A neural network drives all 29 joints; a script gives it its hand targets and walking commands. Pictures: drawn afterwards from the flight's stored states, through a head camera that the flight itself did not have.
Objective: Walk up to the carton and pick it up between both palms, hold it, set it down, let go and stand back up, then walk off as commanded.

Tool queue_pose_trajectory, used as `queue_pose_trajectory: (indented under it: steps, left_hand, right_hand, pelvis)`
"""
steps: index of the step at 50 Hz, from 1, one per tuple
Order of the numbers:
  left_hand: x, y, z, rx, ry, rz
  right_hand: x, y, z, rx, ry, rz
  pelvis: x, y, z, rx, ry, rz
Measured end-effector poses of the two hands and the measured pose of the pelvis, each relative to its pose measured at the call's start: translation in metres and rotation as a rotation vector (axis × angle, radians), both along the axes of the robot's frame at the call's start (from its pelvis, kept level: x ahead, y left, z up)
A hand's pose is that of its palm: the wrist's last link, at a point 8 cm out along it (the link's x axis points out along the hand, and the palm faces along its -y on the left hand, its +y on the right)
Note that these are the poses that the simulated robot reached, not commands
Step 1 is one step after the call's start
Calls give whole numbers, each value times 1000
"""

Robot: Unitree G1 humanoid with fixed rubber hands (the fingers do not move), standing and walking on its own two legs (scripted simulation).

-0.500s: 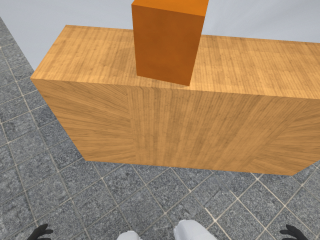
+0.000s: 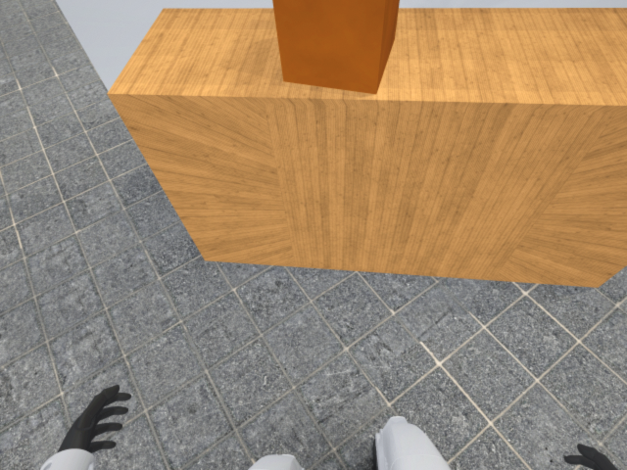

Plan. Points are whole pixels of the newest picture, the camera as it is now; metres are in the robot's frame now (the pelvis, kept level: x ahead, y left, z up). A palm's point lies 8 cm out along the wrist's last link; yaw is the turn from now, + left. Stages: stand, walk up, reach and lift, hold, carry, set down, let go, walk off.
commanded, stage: walk off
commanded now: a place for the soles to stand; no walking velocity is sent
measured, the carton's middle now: out of the picture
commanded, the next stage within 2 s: stand in 1.56 s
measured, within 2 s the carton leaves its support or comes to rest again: neither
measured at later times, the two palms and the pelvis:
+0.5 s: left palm out of the picture -0.08 +0.28 -0.08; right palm out of the picture -0.08 -0.38 -0.07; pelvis -0.18 -0.04 +0.01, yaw -4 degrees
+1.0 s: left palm out of the picture -0.21 +0.32 -0.08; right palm out of the picture -0.26 -0.33 -0.08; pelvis -0.31 -0.01 +0.02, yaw -2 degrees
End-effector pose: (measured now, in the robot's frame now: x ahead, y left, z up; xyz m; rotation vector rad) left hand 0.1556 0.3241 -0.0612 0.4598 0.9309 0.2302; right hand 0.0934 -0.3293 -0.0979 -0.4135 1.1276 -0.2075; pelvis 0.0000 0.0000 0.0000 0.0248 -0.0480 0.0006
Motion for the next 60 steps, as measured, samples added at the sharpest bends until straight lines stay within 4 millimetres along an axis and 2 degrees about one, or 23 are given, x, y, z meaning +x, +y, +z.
queue_pose_trajectory:
  steps: [3,7,14,17,20,24,26,29,35,38,41,44,46,49,54,57,60]
  left_hand:
    - [-29,8,-15,-28,31,32]
    - [-70,8,-23,-51,85,52]
    - [-140,-4,-31,-64,186,22]
    - [-165,-14,-31,-60,200,15]
    - [-194,-27,-32,-49,204,26]
    - [-233,-42,-21,-42,201,44]
    - [-243,-45,-13,-34,176,55]
    - [-248,-44,-2,-11,112,52]
    - [-262,-28,12,34,12,26]
    - [-279,-14,8,29,2,29]
    - [-302,0,-2,9,22,64]
    - [-327,4,-7,-7,64,79]
    - [-342,3,-10,-23,86,74]
    - [-364,-3,-15,-49,120,62]
    - [-391,-22,-19,-87,137,59]
    - [-399,-29,-18,-110,119,70]
    - [-397,-26,-17,-121,95,80]
  right_hand:
    - [-34,8,5,-15,14,0]
    - [-73,8,22,-49,18,-16]
    - [-100,-15,49,-93,-87,-48]
    - [-114,-30,48,-92,-114,-50]
    - [-132,-47,37,-78,-115,-57]
    - [-162,-53,26,-57,-78,-69]
    - [-176,-51,22,-41,-73,-60]
    - [-199,-47,15,-18,-54,-38]
    - [-241,-33,5,10,-27,-3]
    - [-265,-23,4,8,-14,4]
    - [-299,-13,4,-2,7,-1]
    - [-330,-4,11,-4,27,-17]
    - [-343,-1,16,-6,24,-32]
    - [-350,-1,22,-2,-4,-43]
    - [-350,-9,24,16,-39,-63]
    - [-349,-12,26,15,-51,-59]
    - [-352,-11,25,6,-54,-52]
  pelvis:
    - [-23,7,-2,20,-19,-11]
    - [-47,5,7,-21,-29,-16]
    - [-94,-9,14,-50,-22,-57]
    - [-117,-19,11,-51,-14,-73]
    - [-142,-32,5,-61,-15,-74]
    - [-169,-38,11,-29,-26,-70]
    - [-181,-39,13,-18,-29,-67]
    - [-201,-38,12,-7,-32,-55]
    - [-243,-32,7,0,-28,-23]
    - [-262,-22,4,-4,-23,-4]
    - [-279,-12,2,15,-33,-8]
    - [-291,-9,8,-2,-37,-9]
    - [-297,-10,12,-9,-37,-17]
    - [-306,-12,15,-18,-29,-32]
    - [-319,-17,18,-35,-27,-47]
    - [-325,-15,21,-37,-27,-27]
    - [-330,-9,19,-36,-30,-4]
